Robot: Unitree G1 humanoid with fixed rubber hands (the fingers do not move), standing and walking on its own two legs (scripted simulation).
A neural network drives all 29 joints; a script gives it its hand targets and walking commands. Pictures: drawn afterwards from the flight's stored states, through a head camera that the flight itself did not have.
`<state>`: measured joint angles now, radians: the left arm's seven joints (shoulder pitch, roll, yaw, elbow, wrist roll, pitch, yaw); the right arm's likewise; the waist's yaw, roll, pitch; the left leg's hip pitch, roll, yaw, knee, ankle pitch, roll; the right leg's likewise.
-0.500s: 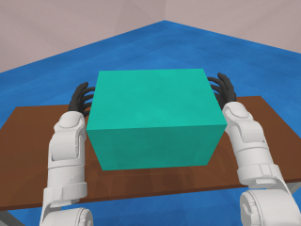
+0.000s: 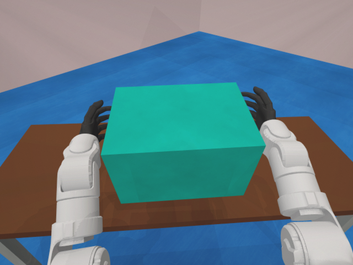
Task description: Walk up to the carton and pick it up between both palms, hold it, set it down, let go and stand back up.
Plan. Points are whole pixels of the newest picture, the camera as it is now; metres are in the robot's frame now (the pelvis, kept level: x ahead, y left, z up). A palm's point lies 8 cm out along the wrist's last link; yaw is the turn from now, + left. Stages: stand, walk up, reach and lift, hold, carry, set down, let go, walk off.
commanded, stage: hold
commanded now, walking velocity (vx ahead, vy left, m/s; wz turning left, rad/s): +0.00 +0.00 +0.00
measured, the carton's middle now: (179, 141) +0.37 +0.01 +0.14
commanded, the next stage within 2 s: set down in 0.36 s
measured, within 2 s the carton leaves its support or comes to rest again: neither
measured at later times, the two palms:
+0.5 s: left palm (98, 131) +0.37 +0.19 +0.18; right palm (267, 127) +0.37 -0.19 +0.18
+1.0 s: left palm (106, 130) +0.41 +0.19 +0.15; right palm (260, 130) +0.40 -0.19 +0.15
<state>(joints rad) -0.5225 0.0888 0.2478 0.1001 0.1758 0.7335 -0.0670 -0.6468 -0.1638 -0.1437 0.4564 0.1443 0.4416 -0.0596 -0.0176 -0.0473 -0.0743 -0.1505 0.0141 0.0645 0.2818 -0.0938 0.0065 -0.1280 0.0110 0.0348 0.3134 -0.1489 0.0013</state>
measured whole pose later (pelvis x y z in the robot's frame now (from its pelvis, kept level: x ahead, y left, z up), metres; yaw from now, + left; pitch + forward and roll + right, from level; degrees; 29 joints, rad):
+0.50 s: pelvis +0.02 +0.00 +0.00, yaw +0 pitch -1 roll +0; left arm -0.46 0.09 0.25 0.03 0.17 0.71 -0.08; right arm -0.52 -0.16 -0.07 0.35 0.27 0.39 -0.16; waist -0.06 -0.05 -0.10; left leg -0.15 0.01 0.06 0.29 -0.12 0.01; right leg -0.12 0.01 0.03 0.31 -0.17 0.00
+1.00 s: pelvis +0.03 +0.00 +0.00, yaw +0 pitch -1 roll +1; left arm -0.57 0.07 0.32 0.28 0.25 0.41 -0.14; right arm -0.56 -0.05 -0.27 0.53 -0.07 0.05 -0.02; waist -0.04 -0.07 0.01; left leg -0.13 0.01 0.06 0.25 -0.10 0.01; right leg -0.12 0.00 0.03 0.31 -0.18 0.00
